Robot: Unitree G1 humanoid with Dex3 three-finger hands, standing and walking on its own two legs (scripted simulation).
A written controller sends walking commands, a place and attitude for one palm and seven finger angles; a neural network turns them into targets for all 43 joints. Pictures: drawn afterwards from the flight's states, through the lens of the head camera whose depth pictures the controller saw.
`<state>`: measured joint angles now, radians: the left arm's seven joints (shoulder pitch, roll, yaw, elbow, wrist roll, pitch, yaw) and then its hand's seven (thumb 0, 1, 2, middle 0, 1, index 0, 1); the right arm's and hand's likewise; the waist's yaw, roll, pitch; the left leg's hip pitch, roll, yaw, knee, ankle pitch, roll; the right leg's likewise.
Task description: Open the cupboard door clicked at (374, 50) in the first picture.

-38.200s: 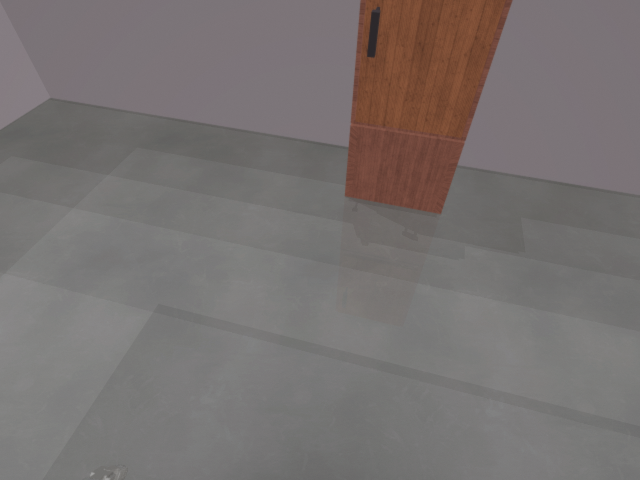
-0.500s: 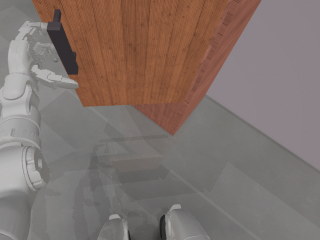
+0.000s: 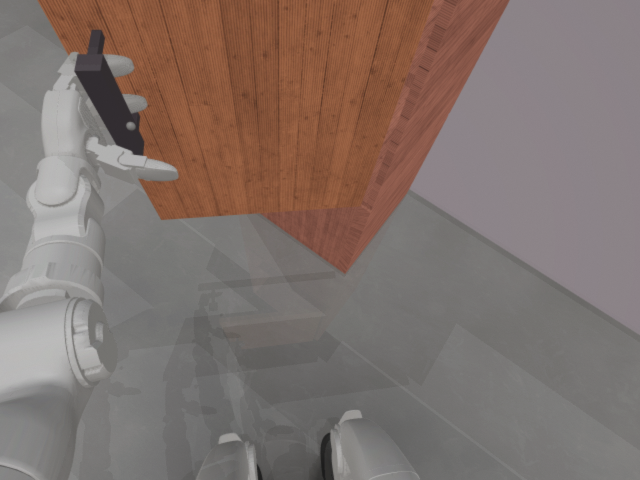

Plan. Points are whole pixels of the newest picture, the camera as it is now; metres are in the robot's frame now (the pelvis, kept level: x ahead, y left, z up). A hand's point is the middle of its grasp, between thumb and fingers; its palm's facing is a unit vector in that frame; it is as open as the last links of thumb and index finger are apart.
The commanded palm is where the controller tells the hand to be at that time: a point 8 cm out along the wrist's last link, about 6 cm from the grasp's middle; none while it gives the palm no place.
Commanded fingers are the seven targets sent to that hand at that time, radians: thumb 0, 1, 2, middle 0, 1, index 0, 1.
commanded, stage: slide the fingers in behind the handle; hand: left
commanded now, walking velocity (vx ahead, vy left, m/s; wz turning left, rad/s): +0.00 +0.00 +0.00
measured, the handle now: (116, 97) +0.58 +0.19 +0.08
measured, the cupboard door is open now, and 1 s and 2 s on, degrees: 44 44 75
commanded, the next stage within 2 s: close the thumb around the handle in 0.34 s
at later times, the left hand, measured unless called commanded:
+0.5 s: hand (128, 125) +0.53 +0.17 +0.08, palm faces +0.01 -1.00 -0.02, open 14.0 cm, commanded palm +0.50 +0.21 +0.07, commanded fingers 0.00 -0.28 0.40 -0.32 -1.22 -0.32 -1.22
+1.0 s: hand (126, 125) +0.53 +0.18 +0.08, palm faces +0.01 -1.00 -0.03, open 6.5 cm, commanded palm +0.51 +0.22 +0.07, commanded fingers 0.00 0.90 0.90 -0.40 -1.35 -0.40 -1.35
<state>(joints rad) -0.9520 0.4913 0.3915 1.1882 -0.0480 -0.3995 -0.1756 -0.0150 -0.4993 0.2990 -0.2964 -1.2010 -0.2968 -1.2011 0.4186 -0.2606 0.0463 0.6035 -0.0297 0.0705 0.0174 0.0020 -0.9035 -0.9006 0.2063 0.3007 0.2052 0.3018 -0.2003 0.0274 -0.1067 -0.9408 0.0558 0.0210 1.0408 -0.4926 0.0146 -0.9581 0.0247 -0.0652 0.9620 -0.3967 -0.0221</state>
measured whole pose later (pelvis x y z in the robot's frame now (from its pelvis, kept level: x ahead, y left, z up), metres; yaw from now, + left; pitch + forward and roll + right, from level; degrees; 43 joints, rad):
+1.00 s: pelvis +0.00 +0.01 +0.00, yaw +0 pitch +23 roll -3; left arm -0.98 0.49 0.37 1.20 -0.06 -0.41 -0.18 0.00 0.58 0.76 -0.37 -1.32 -0.37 -1.32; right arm 0.41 -0.27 0.04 0.62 -0.04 0.06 0.01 0.00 -0.90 -0.90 0.21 0.30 0.21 0.30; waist -0.20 0.03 -0.11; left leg -0.96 0.05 0.01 1.06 -0.50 0.02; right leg -0.97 0.02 -0.07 0.97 -0.40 -0.01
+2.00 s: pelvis +0.03 -0.01 +0.02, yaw +1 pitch +13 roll +0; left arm 0.01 -0.07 -0.10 0.20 0.04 -0.29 0.43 0.01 0.64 0.69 -0.36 -1.34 -0.36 -1.34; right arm 0.19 -0.18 0.01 0.51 -0.06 0.05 0.05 0.01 -0.91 -0.90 0.20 0.30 0.20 0.30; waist -0.02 0.02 -0.15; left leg -0.63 0.03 0.04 0.89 -0.49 0.00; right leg -0.68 0.01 -0.04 0.89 -0.43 -0.03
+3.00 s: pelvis -0.01 -0.02 +0.02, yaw +3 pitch +11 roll +0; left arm -0.15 -0.11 -0.17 0.41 0.07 -0.33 0.58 -0.01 -0.48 0.31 -0.27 -0.84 -0.27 -0.82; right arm 0.19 -0.18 0.01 0.61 -0.09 -0.02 0.01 0.01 -0.90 -0.90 0.20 0.30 0.20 0.30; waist -0.02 0.02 -0.13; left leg -0.69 0.01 0.00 0.94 -0.45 -0.01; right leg -0.72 -0.01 -0.08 0.94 -0.41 -0.04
